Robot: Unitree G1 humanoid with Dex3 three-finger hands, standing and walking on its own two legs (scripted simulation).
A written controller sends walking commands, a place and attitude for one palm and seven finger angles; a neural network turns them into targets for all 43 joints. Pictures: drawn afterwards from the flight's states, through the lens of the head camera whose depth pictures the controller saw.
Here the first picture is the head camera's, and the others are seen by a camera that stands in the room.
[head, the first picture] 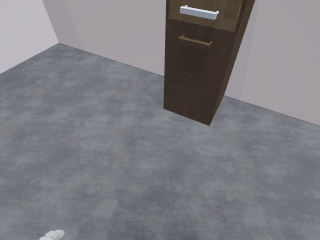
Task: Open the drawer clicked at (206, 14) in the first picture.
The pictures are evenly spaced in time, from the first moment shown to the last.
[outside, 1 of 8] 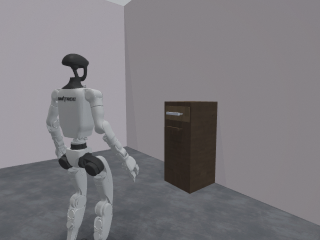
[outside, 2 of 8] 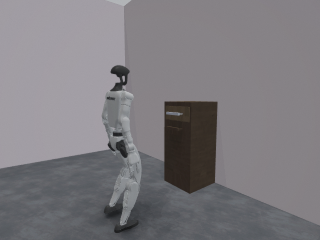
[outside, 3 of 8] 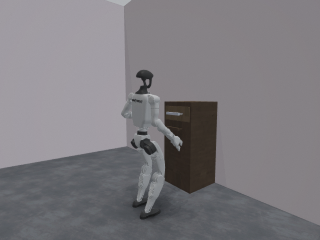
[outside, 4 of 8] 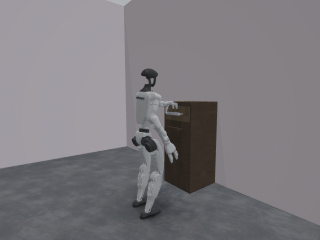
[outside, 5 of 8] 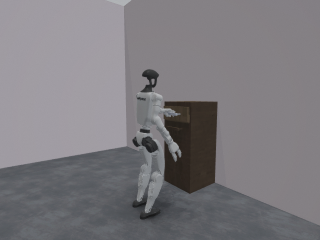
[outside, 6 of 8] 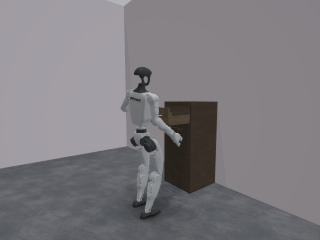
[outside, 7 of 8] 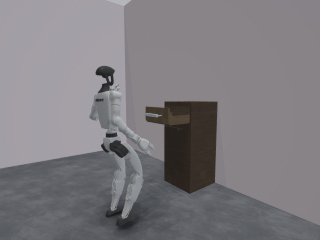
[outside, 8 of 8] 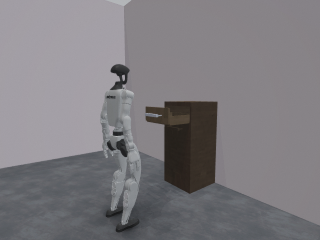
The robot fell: no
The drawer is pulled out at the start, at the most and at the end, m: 0.00 0.30 0.29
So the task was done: yes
